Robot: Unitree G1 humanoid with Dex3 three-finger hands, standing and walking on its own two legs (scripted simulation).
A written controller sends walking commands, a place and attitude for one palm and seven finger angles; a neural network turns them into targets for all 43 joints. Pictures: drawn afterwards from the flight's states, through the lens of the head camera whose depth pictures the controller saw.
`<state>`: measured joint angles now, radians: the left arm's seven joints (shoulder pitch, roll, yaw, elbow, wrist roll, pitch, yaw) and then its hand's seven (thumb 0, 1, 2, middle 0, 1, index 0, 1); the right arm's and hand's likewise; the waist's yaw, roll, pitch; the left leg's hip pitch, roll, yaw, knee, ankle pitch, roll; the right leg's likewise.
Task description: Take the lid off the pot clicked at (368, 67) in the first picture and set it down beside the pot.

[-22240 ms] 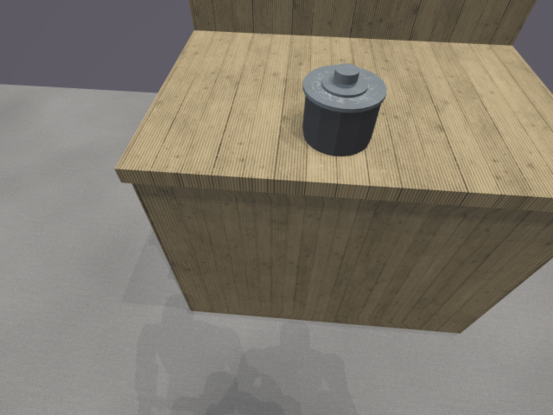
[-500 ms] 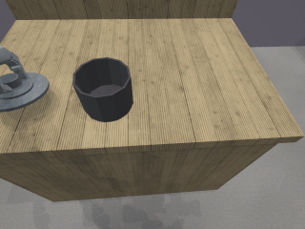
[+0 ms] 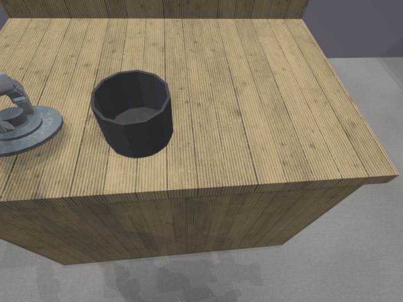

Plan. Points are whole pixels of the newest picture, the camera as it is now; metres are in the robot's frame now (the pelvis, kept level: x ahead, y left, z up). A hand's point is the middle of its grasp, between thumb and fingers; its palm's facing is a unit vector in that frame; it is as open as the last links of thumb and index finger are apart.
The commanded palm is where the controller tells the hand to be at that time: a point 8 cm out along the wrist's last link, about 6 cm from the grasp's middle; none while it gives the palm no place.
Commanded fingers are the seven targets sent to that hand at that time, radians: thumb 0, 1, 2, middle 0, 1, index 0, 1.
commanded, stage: lower the lid onto the table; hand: left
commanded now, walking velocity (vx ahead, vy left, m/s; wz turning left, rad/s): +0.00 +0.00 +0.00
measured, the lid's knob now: (11, 117) +0.47 +0.35 +0.09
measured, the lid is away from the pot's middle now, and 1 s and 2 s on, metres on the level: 0.23 0.24 0.24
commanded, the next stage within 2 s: open the fingers wide in 0.58 s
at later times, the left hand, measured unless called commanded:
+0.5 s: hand (9, 122) +0.45 +0.35 +0.09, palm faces -0.51 -0.18 -0.84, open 8.0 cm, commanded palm +0.49 +0.35 +0.15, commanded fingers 0.00 0.58 1.10 -0.99 -1.06 -0.82 -0.97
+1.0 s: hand (5, 137) +0.43 +0.36 +0.08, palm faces -0.44 -0.11 -0.89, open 8.0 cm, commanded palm +0.46 +0.35 +0.14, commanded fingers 0.00 0.37 0.82 -0.69 -1.02 -0.59 -0.97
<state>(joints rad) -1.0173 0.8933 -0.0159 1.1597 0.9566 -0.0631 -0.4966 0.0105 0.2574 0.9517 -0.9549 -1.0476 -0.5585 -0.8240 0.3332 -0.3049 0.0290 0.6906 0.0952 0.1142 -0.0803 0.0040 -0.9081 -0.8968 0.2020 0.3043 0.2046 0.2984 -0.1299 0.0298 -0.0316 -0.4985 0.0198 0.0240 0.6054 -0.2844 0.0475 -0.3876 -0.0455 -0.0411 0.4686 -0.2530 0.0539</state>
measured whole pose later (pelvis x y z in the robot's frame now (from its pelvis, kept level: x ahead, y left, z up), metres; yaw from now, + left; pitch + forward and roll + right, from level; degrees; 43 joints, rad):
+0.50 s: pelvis +0.00 +0.01 -0.01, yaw -1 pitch +13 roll -3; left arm -1.04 0.90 -0.03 1.20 0.97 -0.08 -0.48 0.02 0.26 0.95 -0.97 -1.05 -0.56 -0.84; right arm 0.37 -0.30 0.03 0.71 0.10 0.12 -0.09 0.00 -0.91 -0.90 0.20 0.30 0.21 0.30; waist -0.14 0.03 -0.05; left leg -0.60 0.02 0.03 0.69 -0.33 0.06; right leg -0.49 -0.04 -0.02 0.55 -0.29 0.05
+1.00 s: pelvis -0.01 +0.01 -0.01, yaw -1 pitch +13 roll -4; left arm -0.89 0.87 0.05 1.04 0.99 -0.17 -0.40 0.01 0.34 0.86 -0.90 -1.07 -0.48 -0.87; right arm 0.32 -0.28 0.02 0.66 0.09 0.19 -0.08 0.00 -0.91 -0.90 0.20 0.30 0.21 0.30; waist -0.11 0.03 -0.07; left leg -0.63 0.03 0.03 0.72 -0.32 0.06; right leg -0.52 -0.04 -0.03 0.57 -0.28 0.03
